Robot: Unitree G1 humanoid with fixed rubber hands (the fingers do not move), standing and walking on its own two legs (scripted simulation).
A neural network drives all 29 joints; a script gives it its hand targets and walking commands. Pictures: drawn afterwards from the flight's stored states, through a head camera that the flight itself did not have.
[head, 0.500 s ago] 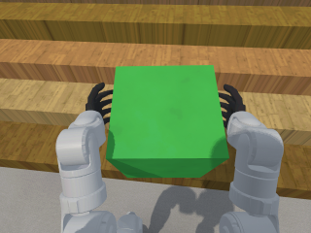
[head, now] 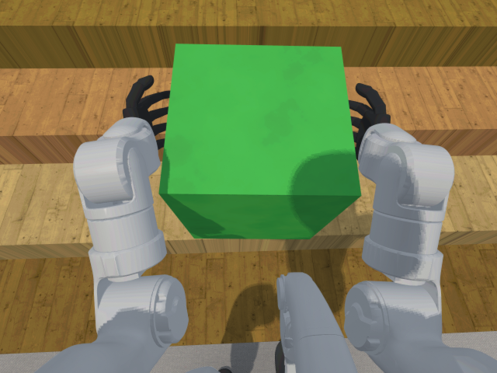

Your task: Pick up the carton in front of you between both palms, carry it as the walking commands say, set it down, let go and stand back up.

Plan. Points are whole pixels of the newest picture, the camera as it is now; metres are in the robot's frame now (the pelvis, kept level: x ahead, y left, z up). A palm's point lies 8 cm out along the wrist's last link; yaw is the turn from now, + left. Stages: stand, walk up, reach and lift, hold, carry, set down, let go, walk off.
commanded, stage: carry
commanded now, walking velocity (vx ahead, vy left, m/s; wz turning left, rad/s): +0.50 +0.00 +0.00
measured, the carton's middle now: (254, 159) +0.41 -0.02 +0.06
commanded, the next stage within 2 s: none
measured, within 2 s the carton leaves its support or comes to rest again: neither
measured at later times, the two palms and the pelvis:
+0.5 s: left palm out of the picture +0.73 +0.16 +0.35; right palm out of the picture +0.77 -0.14 +0.33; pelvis +0.37 -0.04 +0.17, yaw +1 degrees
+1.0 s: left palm out of the picture +1.06 +0.07 +0.53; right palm out of the picture +1.02 -0.23 +0.54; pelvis +0.65 -0.04 +0.33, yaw -1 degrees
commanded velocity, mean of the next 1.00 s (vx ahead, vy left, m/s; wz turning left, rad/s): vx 0.38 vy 0.00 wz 0.00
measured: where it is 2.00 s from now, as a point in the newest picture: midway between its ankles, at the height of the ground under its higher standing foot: (254, 99)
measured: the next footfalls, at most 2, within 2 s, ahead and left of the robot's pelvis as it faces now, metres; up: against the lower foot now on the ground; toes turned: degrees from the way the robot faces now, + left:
right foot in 0.16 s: +0.34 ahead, -0.12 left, +0.16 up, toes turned -5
left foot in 0.58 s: +0.63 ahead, +0.07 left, +0.31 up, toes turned +5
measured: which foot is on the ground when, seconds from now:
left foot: down 0.00-0.18, up 0.20-0.56, down 0.58-1.00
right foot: up 0.00-0.14, down 0.16-0.62, up 0.64-1.00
